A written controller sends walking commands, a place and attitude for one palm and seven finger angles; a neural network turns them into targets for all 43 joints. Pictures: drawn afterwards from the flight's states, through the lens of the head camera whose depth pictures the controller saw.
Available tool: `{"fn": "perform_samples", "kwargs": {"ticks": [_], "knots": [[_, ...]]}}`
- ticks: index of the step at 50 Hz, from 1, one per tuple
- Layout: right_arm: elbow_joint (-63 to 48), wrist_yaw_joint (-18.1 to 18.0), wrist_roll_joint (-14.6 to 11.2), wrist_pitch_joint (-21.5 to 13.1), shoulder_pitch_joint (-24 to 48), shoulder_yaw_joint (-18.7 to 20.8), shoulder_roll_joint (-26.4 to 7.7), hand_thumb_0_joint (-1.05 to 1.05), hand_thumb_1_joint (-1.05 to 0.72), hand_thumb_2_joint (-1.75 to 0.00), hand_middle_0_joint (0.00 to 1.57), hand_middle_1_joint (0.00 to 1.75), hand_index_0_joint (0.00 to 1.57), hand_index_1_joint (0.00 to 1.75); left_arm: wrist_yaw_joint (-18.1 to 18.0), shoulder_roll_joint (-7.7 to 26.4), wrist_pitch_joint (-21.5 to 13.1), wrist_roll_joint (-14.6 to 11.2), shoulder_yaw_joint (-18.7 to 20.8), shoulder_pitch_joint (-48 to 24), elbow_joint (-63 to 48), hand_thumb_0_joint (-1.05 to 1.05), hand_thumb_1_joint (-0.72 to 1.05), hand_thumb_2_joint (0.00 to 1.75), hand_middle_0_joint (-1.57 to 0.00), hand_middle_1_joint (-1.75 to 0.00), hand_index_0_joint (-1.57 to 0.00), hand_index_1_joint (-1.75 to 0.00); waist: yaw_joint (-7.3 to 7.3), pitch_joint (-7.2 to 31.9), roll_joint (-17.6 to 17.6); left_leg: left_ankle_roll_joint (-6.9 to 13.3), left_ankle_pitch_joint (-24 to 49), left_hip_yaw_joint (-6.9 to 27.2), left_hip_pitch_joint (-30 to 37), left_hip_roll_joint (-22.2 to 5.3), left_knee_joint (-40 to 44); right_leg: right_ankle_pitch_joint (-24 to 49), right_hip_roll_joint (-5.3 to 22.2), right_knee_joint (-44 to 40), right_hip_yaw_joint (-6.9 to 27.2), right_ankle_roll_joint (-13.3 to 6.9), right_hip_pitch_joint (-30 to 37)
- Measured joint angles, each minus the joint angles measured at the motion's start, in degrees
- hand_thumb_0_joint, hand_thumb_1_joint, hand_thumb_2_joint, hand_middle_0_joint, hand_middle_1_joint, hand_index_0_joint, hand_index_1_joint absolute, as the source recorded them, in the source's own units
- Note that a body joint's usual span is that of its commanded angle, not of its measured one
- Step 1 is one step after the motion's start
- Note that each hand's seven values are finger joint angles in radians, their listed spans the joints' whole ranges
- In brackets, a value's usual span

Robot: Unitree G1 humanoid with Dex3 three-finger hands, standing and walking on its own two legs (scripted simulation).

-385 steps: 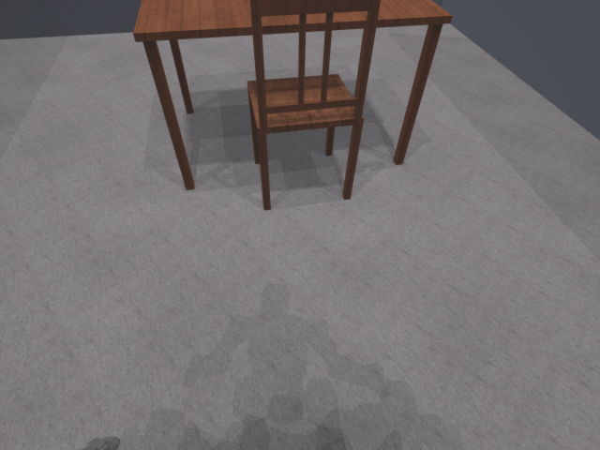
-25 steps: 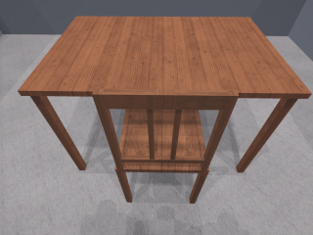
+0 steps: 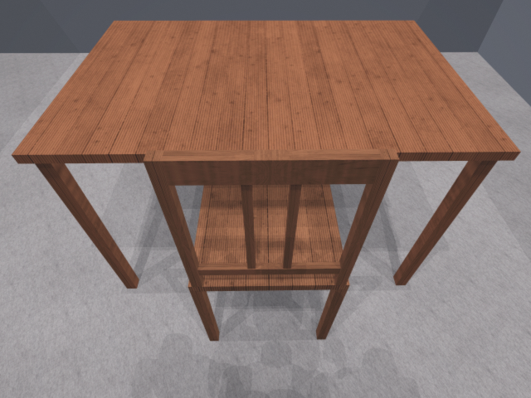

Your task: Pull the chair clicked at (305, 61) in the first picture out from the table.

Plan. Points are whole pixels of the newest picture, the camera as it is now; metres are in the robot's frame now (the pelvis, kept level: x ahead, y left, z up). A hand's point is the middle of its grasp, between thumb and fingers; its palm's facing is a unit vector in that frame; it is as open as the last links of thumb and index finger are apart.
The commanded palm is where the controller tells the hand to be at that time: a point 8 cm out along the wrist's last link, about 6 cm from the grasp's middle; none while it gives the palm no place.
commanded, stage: look again from close up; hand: left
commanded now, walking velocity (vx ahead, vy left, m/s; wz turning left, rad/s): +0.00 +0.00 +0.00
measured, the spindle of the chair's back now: (249, 230) +0.45 +0.06 -0.08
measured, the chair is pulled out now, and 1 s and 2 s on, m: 0.00 0.00 0.00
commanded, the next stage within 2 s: raise the hand toward the chair's back in 0.72 s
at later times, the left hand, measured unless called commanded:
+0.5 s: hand out of the picture -0.03 +0.22 -0.18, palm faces +0.03 -0.98 -0.21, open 7.4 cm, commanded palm none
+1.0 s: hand out of the picture +0.12 +0.24 -0.07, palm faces +0.25 -0.95 -0.20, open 7.5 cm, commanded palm +0.08 +0.26 -0.07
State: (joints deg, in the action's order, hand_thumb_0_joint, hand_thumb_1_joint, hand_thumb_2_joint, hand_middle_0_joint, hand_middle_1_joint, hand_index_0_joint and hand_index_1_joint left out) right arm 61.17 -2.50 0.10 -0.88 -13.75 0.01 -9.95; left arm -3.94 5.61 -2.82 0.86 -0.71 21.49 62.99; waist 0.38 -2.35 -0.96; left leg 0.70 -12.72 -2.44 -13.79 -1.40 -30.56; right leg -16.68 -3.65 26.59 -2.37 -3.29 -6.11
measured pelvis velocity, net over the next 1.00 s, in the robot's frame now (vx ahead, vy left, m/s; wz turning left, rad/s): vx -0.03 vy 0.04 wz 0.04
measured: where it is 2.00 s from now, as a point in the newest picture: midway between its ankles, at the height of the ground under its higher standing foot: outside the picture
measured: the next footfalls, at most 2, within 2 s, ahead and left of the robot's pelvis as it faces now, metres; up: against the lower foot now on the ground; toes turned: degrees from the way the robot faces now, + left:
none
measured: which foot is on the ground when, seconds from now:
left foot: down 0.00-1.00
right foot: down 0.00-1.00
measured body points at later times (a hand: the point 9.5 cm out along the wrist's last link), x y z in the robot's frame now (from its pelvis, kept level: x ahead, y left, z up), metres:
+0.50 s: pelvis -0.02 +0.04 +0.00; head -0.02 +0.04 +0.45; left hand -0.03 +0.27 -0.16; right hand -0.01 -0.19 -0.16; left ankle +0.00 +0.12 -0.74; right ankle -0.06 -0.07 -0.74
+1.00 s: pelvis -0.03 +0.04 -0.02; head -0.03 +0.04 +0.43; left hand +0.10 +0.29 -0.05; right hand +0.07 -0.20 -0.13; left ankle +0.00 +0.12 -0.74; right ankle -0.06 -0.07 -0.74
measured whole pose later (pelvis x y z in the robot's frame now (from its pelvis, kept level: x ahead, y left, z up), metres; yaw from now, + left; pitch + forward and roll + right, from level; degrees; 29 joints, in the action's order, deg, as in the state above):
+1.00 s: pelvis -0.03 +0.04 -0.02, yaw +2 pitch +3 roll +1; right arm 45.5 -3.4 -2.0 -14.1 -18.5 -1.0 -13.2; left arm -8.3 11.4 -4.7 -7.6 0.0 29.1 10.9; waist 1.8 3.0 -0.8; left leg 4.0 -14.9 -3.0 -23.0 4.1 -35.2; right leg -23.2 2.1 37.7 -3.0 -0.2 -17.4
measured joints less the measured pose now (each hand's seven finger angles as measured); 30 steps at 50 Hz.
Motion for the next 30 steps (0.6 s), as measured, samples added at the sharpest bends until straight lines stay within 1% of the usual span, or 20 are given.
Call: {"fn": "perform_samples", "kwargs": {"ticks": [1,2,4,9,14,21,30], "knots": [[-0.77,0.05,0.03,-0.32,-0.40,0.18,-0.07,0.01,-0.93,-0.90,0.20,0.30,0.20,0.29,0.19,0.40,0.37,-0.07,-0.03,0.38,-0.55,0.00,0.90,0.90,-0.21,-0.30,-0.20,-0.30,0.34,0.34,0.00,0.23,0.31,-0.02,0.52,0.03,0.59,-0.48,-0.04,1.42,-0.11,0.00,-0.44],[-1.35,0.06,0.07,-0.44,-0.91,0.30,-0.06,0.01,-0.92,-0.90,0.20,0.30,0.20,0.29,0.34,0.93,0.90,-0.04,0.06,0.53,-1.07,0.00,0.90,0.90,-0.21,-0.30,-0.20,-0.30,0.59,0.92,0.26,0.13,-1.21,0.06,0.70,0.27,0.72,-1.70,0.16,2.05,-0.17,0.02,-0.54],[-1.60,0.13,0.10,-0.14,-1.24,0.34,0.19,0.01,-0.92,-0.90,0.20,0.30,0.20,0.29,0.45,2.05,1.61,0.11,0.38,-0.25,-1.61,0.00,0.90,0.90,-0.21,-0.30,-0.20,-0.30,0.28,1.55,1.32,0.06,-3.84,-0.22,-0.07,1.19,-0.75,-5.01,1.02,2.03,0.20,-0.24,-0.39],[-1.09,0.37,0.29,0.78,-1.20,-0.02,0.43,0.01,-0.92,-0.90,0.20,0.30,0.20,0.29,0.72,3.25,2.30,0.02,0.47,-2.95,-2.99,0.00,0.90,0.90,-0.20,-0.30,-0.20,-0.30,-0.28,1.50,0.76,0.98,-2.96,0.15,-0.24,1.83,-1.30,-3.80,1.69,2.65,-0.34,0.81,-0.46],[-1.55,1.11,0.53,1.19,-1.80,-0.20,0.26,0.01,-0.93,-0.90,0.20,0.30,0.20,0.30,1.17,4.04,2.80,0.16,0.49,-4.08,-4.33,0.00,0.90,0.90,-0.20,-0.30,-0.20,-0.30,-0.16,1.90,0.97,1.91,-1.17,-0.07,-0.51,2.96,0.80,-2.86,2.81,2.07,-0.27,1.64,-1.35],[-1.22,1.56,0.44,0.85,-2.98,-0.64,0.35,0.01,-0.92,-0.90,0.20,0.30,0.20,0.30,1.58,4.37,2.92,0.17,0.36,-3.60,-4.35,0.00,0.90,0.90,-0.20,-0.30,-0.20,-0.30,-0.11,1.80,1.35,2.74,1.25,-0.52,-0.42,4.13,4.38,-1.47,3.97,0.58,0.10,2.50,-2.24],[1.11,1.44,0.02,0.37,-2.74,-1.07,0.82,0.01,-0.91,-0.90,0.20,0.30,0.20,0.30,1.51,3.40,2.71,-0.10,-0.21,-1.82,-1.77,0.00,0.90,0.90,-0.20,-0.30,-0.20,-0.30,-0.50,1.05,1.58,3.09,1.46,-0.99,0.50,4.31,5.42,-0.97,4.16,-0.67,0.61,2.97,-1.37]]}}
